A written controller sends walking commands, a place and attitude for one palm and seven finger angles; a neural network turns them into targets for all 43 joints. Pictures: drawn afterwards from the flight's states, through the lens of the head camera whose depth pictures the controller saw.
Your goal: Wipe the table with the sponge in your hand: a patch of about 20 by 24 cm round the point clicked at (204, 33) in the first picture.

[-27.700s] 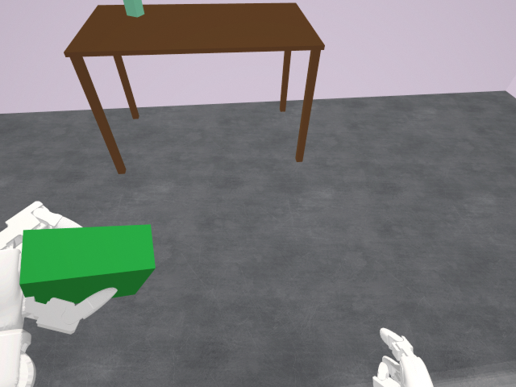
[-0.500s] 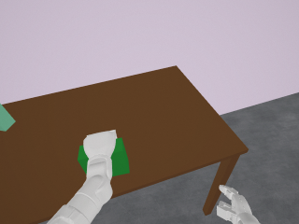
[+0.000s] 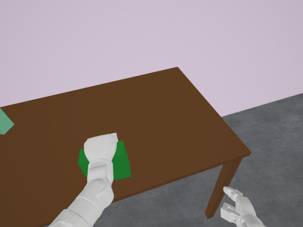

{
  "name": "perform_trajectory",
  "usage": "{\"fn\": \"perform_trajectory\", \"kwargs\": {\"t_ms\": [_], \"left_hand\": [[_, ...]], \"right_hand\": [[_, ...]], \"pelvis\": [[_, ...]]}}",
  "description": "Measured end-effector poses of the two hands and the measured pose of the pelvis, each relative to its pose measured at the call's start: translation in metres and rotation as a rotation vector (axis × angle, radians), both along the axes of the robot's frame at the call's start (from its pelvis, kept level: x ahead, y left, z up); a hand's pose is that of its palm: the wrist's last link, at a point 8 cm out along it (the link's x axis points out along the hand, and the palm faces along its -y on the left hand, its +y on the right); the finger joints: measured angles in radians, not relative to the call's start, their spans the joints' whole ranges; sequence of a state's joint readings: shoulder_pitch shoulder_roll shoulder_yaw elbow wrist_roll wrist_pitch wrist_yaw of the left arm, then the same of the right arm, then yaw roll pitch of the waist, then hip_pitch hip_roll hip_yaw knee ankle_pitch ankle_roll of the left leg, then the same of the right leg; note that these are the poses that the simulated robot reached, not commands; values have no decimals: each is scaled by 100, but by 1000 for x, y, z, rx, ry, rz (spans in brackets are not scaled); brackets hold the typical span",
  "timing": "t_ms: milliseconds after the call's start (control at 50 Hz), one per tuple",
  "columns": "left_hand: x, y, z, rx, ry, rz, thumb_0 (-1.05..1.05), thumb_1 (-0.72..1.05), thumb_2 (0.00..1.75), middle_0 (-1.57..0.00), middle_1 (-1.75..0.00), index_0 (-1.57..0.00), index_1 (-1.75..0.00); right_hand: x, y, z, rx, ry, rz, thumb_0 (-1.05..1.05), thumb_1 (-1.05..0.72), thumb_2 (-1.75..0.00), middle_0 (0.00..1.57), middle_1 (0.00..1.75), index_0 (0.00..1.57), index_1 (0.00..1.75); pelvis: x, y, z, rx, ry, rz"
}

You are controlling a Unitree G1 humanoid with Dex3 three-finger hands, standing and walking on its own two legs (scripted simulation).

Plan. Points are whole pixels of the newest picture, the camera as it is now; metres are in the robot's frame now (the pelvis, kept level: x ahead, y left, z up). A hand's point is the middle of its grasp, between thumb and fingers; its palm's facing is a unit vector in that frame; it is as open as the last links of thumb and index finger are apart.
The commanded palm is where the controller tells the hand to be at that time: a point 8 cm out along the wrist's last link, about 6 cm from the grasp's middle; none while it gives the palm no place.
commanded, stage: slide across to the third lane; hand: left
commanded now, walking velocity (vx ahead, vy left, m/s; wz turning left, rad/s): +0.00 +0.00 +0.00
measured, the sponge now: (108, 167) +0.30 +0.19 -0.03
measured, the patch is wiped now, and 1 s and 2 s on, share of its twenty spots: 0.70 0.90 1.00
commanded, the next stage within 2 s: wipe forward along the third lane in 0.10 s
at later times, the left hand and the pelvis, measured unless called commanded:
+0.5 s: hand (107, 153) +0.32 +0.19 +0.01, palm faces -0.08 -0.04 -1.00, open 9.7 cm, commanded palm +0.31 +0.17 +0.04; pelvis -0.01 +0.00 +0.00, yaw +1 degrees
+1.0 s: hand (110, 139) +0.37 +0.19 +0.01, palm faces -0.10 +0.00 -1.00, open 9.7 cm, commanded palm +0.36 +0.19 +0.04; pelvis -0.03 -0.01 -0.02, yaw -1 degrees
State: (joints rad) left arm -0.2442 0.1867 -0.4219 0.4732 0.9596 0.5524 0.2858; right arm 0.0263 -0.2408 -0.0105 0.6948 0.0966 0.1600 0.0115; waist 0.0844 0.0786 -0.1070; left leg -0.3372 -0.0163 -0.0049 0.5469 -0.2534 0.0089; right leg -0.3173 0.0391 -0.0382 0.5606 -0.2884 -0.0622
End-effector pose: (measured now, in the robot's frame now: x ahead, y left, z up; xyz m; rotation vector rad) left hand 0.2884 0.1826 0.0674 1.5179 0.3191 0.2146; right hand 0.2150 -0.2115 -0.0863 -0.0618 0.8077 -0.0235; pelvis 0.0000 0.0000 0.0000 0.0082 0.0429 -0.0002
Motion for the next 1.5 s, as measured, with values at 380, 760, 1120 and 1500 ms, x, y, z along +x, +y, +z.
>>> {"fn": "perform_trajectory", "kwargs": {"t_ms": [380, 760, 1120, 1500], "left_hand": [[7, 1, -1, -5, 17, 9, -1, -49, 109, -76, -139, -78, -137], [43, 0, 1, 33, 31, 28, 0, -54, 112, -80, -136, -82, -133], [81, 5, 1, 56, 43, 33, 1, -55, 113, -80, -136, -83, -134], [114, 19, 2, 48, 46, 47, 2, -55, 113, -80, -136, -83, -134]], "right_hand": [[2, 8, -3, -11, 12, 24, 1, -91, -90, 20, 30, 20, 30], [-83, -32, -35, -88, 153, -102, 1, -91, -90, 20, 30, 20, 30], [-161, -62, -55, -118, 283, -221, 1, -91, -90, 20, 30, 20, 30], [-153, -59, -51, -129, 280, -217, 1, -91, -90, 20, 30, 20, 30]], "pelvis": [[-3, 0, -2, -1, 12, 14], [-27, -9, -11, 0, 73, 4], [-34, -15, -16, -2, 138, -32], [-24, -12, -18, -14, 189, -36]]}}
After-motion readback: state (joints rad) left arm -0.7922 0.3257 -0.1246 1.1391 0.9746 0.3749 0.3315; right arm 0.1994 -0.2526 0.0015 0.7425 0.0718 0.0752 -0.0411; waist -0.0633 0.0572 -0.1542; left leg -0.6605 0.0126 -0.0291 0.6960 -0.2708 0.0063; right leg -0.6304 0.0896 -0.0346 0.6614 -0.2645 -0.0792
